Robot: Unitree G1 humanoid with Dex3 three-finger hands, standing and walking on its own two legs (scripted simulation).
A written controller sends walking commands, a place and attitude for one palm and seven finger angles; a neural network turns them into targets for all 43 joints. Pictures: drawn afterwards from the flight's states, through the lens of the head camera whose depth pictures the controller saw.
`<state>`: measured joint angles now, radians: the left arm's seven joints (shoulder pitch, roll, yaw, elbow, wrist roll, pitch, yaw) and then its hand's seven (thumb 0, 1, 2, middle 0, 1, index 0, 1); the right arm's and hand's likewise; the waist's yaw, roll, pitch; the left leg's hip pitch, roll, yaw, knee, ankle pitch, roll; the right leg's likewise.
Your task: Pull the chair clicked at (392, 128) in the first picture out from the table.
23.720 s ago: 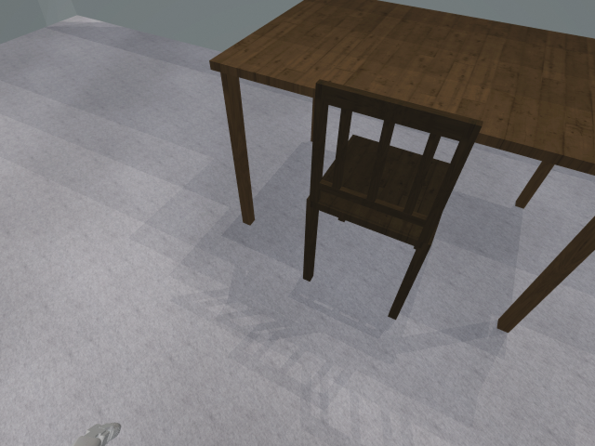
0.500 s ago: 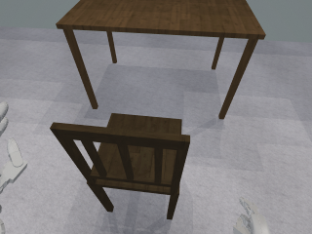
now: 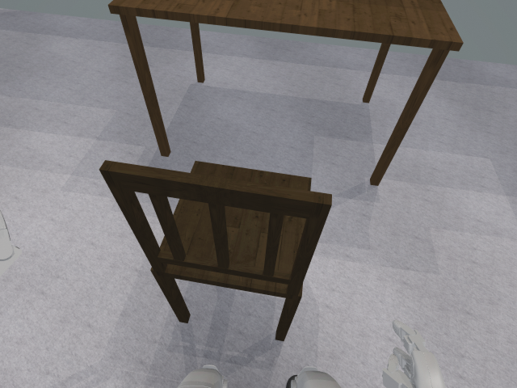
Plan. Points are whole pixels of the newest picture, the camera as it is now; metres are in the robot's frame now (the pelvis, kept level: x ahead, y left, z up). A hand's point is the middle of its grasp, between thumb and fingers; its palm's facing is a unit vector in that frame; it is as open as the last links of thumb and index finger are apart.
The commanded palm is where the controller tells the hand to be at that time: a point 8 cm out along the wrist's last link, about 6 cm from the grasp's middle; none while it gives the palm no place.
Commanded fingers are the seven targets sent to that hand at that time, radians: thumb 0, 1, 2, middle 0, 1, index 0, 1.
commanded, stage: step back with the hand held close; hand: left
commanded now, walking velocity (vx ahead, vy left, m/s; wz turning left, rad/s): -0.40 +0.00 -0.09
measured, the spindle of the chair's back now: (220, 237) +0.40 +0.10 -0.08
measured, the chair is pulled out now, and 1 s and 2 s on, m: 0.67 0.67 0.67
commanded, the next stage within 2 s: stop stepping back and stand still in 0.50 s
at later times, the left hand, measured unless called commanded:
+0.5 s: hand out of the picture +0.17 +0.27 +0.21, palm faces +0.43 -0.81 -0.40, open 7.4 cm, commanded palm +0.11 +0.31 +0.20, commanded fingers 0.00 0.90 0.90 -0.20 -0.30 -0.20 -0.30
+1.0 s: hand out of the picture +0.11 +0.22 +0.19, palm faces +0.26 -0.79 -0.55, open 7.4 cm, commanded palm +0.07 +0.26 +0.20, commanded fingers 0.00 0.90 0.90 -0.20 -0.30 -0.20 -0.30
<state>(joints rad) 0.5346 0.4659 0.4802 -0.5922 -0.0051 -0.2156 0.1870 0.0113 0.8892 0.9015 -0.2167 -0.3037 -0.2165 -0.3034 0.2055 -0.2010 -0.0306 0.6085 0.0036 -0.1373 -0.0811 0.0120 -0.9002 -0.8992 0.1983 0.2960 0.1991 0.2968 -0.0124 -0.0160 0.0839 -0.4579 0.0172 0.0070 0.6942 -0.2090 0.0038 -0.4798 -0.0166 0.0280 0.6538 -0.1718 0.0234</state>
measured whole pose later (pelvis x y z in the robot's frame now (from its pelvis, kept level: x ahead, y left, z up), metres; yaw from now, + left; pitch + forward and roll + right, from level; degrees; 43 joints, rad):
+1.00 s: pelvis -0.12 -0.01 +0.02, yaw -9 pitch -1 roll +0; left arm 0.64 0.46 0.46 -0.46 -0.04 -0.24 0.16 0.01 0.89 0.90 -0.22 -0.30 -0.22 -0.30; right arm 0.30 -0.26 -0.07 0.67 0.03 -0.13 -0.08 0.01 -0.90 -0.90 0.19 0.30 0.19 0.30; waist -0.05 0.00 -0.01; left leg -0.25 0.03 0.02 0.51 -0.25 0.00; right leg -0.25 -0.05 -0.04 0.49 -0.23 0.02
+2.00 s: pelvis -0.09 +0.00 +0.03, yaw -10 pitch +0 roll -1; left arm 0.60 0.42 0.40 -0.49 -0.05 -0.21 0.16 0.01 0.89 0.90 -0.21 -0.30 -0.21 -0.30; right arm 0.21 -0.19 -0.02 0.63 0.02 -0.10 -0.07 0.01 -0.90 -0.90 0.20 0.30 0.20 0.30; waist -0.01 0.00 0.04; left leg -0.18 0.03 0.03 0.44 -0.25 0.01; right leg -0.15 -0.04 -0.03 0.36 -0.19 0.04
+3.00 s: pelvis -0.13 -0.02 +0.03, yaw -9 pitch -2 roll +0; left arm 0.32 0.13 -0.01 1.06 0.01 0.01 0.04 0.01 0.93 0.90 -0.20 -0.30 -0.20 -0.30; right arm 0.35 -0.10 0.00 1.06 -0.02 0.00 -0.02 0.00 -0.91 -0.90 0.19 0.30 0.20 0.30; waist 0.00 0.01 0.04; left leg -0.22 0.03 0.02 0.47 -0.22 -0.02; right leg -0.23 -0.04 -0.05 0.47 -0.21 0.01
